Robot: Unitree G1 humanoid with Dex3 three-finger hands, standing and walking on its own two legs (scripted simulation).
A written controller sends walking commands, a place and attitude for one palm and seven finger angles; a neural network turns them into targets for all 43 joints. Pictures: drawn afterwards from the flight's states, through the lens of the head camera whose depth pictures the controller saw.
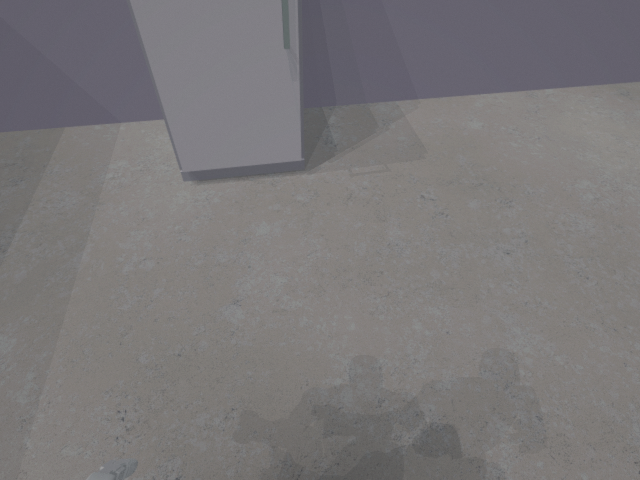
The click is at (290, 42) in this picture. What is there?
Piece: fridge door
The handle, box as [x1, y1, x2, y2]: [282, 0, 289, 48]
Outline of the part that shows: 282,0 284,48 289,48 287,0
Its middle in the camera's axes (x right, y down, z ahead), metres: -0.13 -0.88 +1.30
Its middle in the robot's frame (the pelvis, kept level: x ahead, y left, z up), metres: +1.56 +0.21 +0.10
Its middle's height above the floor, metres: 0.87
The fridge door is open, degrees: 0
